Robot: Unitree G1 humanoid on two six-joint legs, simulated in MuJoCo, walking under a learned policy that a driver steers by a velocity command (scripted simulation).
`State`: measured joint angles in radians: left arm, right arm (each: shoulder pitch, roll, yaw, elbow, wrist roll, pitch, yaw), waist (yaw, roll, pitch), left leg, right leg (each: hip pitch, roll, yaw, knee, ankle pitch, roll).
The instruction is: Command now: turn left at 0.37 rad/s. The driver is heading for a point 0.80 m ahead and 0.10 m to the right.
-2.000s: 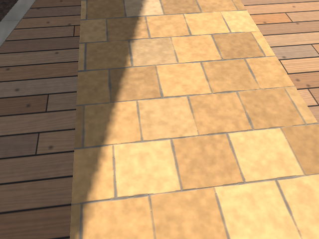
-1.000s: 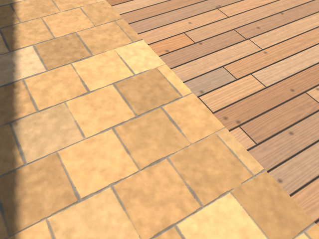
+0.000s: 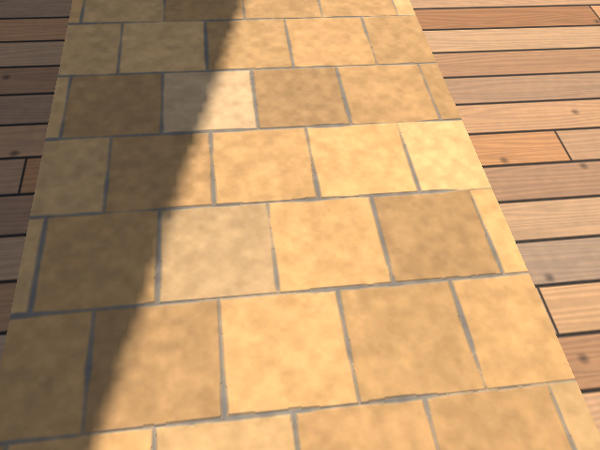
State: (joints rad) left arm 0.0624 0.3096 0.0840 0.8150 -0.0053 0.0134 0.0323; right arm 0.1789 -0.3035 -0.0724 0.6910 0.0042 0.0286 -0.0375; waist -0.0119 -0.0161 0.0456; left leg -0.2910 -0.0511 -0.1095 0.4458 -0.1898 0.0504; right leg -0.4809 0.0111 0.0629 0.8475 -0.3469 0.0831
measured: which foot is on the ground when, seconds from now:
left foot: down 0.00-1.00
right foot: up 0.00-0.12, down 0.14-1.00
